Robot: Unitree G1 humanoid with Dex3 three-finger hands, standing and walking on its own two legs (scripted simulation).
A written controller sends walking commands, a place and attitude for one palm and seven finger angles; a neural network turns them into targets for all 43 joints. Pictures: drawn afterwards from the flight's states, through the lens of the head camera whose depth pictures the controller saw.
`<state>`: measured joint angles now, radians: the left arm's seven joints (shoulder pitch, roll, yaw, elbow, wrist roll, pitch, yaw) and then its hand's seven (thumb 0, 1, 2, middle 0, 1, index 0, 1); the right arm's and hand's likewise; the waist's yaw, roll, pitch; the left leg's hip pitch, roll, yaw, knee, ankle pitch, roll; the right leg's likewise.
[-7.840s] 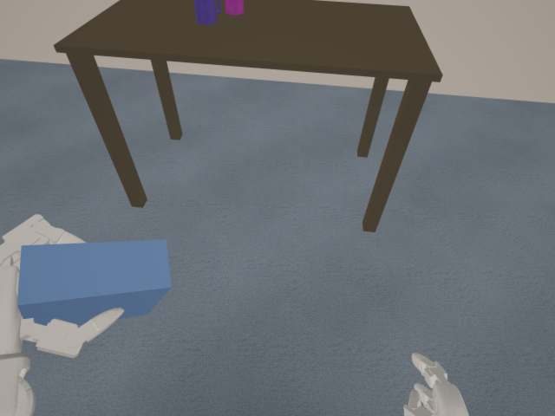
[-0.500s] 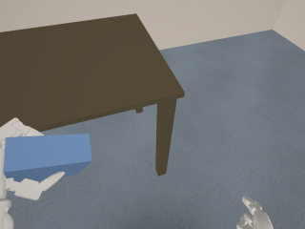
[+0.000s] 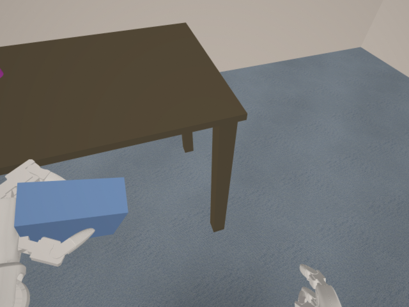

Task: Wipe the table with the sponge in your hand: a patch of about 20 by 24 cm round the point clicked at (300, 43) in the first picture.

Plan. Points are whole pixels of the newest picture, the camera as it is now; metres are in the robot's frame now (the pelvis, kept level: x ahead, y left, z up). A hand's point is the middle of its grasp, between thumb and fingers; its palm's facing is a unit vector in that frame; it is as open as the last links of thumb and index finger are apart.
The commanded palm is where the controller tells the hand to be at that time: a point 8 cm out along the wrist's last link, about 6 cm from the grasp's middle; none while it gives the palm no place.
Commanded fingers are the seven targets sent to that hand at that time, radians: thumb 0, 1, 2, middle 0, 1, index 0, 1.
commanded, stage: come to a stop and stand still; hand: left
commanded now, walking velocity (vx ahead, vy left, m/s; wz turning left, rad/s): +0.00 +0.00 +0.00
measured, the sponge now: (90, 211) +0.23 +0.19 +0.14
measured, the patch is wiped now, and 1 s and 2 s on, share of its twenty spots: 0.00 0.00 0.00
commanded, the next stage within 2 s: look again from close up in 0.42 s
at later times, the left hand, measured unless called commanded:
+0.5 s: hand (44, 219) +0.20 +0.24 +0.16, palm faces +0.38 -0.83 -0.41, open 9.6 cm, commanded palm +0.15 +0.28 +0.18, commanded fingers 0.00 0.10 1.30 -1.20 -1.60 -1.20 -1.60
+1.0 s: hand (27, 175) +0.27 +0.30 +0.17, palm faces +0.40 -0.83 -0.38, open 9.6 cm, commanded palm +0.20 +0.31 +0.18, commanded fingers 0.00 0.10 1.30 -1.20 -1.60 -1.20 -1.60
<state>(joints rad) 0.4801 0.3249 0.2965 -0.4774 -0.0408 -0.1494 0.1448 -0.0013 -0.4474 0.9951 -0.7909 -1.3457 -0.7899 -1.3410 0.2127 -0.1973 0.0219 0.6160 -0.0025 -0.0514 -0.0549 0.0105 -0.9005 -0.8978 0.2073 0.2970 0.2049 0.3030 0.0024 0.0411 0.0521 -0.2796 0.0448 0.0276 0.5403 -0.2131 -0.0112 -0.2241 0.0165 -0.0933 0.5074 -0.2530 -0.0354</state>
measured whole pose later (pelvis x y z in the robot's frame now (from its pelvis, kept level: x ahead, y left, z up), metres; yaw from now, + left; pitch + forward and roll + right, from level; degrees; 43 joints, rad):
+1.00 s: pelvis +0.03 +0.04 +0.00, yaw -1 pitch +0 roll -1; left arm 0.36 0.39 0.40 -0.45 -0.03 -0.24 0.10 0.00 -0.45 1.00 -0.80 -1.34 -0.79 -1.34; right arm 0.21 -0.19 0.03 0.56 -0.03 -0.17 -0.01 0.01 -0.90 -0.90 0.20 0.30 0.20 0.30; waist 0.04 -0.05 0.06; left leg -0.25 -0.02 0.05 0.51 -0.27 0.05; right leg -0.20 -0.02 -0.03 0.46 -0.27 0.02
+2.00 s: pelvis +0.18 +0.11 +0.00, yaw -2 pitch -1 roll +2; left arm 0.45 0.33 0.39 -0.37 -0.01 -0.23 0.13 0.00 -0.45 1.00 -0.80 -1.34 -0.80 -1.34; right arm 0.24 -0.25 -0.03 0.65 -0.01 -0.08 -0.02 0.01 -0.90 -0.90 0.20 0.30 0.20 0.30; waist 0.03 -0.01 0.05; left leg -0.50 0.06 0.05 0.96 -0.30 -0.01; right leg -0.21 -0.09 -0.11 0.55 -0.32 -0.01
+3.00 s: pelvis +0.20 +0.18 +0.01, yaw -6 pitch -2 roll -1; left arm 0.35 0.37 0.39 -0.30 -0.07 -0.21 0.11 0.00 -0.46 1.00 -0.81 -1.34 -0.81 -1.33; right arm 0.23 -0.24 -0.01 0.57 0.02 -0.14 -0.02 0.01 -0.90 -0.90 0.20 0.30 0.20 0.30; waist 0.03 0.04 0.03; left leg -0.23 0.01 0.07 0.47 -0.20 0.03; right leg -0.23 0.02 -0.05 0.42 -0.16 -0.03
